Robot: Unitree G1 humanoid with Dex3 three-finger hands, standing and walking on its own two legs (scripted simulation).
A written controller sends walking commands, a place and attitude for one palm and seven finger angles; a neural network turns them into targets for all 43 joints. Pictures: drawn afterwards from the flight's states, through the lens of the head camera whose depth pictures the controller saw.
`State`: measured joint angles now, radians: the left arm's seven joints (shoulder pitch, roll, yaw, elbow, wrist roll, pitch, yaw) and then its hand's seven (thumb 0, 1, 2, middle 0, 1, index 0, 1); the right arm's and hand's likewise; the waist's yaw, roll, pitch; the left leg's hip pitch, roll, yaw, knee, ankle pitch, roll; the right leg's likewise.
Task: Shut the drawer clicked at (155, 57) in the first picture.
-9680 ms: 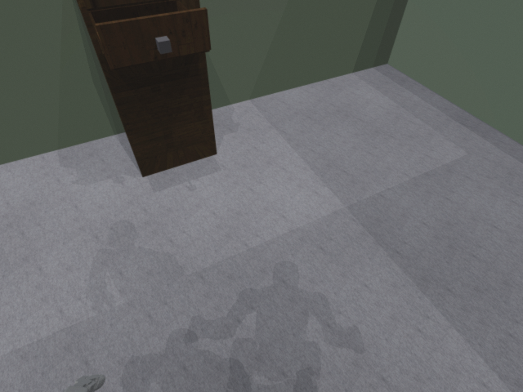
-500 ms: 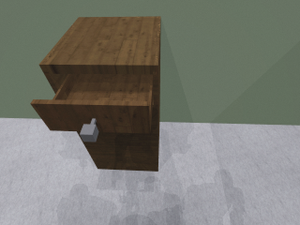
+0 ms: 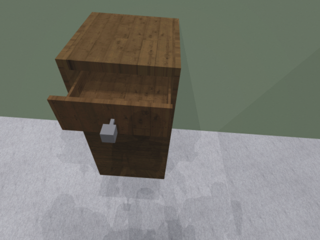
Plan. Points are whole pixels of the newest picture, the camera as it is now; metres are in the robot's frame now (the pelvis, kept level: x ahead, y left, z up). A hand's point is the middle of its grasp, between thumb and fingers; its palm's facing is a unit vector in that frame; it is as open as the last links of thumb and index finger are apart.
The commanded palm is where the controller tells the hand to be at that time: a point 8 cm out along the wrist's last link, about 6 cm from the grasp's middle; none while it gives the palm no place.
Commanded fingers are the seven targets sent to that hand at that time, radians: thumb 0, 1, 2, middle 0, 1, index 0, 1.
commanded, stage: come to a stop and stand still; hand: left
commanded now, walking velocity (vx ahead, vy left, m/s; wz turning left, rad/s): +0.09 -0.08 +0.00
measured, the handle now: (110, 128) +0.44 +0.19 -0.02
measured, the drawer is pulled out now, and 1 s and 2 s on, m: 0.16 0.16 0.16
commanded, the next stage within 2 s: look again from close up in 1.10 s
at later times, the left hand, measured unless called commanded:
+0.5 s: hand out of the picture -0.06 +0.10 -0.16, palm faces +0.10 -0.98 -0.17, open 7.4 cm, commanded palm none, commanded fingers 0.00 0.90 0.90 -0.20 -0.30 -0.20 -0.30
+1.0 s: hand out of the picture -0.02 +0.17 -0.18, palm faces +0.03 -0.98 -0.18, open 7.3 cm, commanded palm none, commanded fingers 0.00 0.90 0.90 -0.20 -0.30 -0.20 -0.30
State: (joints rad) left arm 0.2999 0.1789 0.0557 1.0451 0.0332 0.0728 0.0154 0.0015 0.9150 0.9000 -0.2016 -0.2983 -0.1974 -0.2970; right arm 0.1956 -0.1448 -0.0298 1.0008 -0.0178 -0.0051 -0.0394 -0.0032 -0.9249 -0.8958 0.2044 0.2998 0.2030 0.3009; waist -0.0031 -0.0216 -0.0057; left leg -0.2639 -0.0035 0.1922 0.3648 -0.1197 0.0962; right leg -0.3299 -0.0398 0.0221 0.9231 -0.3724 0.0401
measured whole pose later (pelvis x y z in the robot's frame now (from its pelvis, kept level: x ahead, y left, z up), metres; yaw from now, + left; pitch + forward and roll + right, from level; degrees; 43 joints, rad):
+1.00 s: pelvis -0.01 +0.00 +0.00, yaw -1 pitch -1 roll +1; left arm 0.29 0.15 0.01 1.13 0.02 0.01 0.04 0.00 0.91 0.90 -0.20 -0.30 -0.20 -0.30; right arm 0.21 -0.16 -0.01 1.11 -0.01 -0.01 -0.04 0.00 -0.94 -0.90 0.20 0.30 0.20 0.30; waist 0.01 -0.03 0.01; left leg -0.18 0.01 0.14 0.42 -0.24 0.03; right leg -0.10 -0.08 -0.04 0.41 -0.30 0.05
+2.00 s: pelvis -0.04 -0.01 -0.01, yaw +2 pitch -1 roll +0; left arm 0.41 0.13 0.00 1.10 0.03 -0.01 0.02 0.00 0.91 0.90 -0.20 -0.30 -0.20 -0.30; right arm 0.34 -0.14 0.00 1.11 -0.01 0.00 0.00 0.00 -0.91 -0.90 0.20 0.30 0.20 0.30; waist 0.00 -0.02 -0.01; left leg -0.28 0.03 0.08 0.54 -0.25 0.03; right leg -0.18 -0.06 -0.08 0.52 -0.33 0.01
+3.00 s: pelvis -0.09 +0.00 -0.01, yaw +2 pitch -4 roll -1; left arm 0.30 0.17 0.00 0.97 0.02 0.02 0.03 0.00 0.92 0.90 -0.20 -0.30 -0.20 -0.30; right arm 0.27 -0.19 -0.01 0.97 -0.02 0.02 0.00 0.00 -0.93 -0.90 0.20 0.30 0.20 0.30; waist 0.00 0.03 0.01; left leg -0.31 0.00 0.05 0.53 -0.24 0.05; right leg -0.25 -0.01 -0.06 0.55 -0.35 -0.02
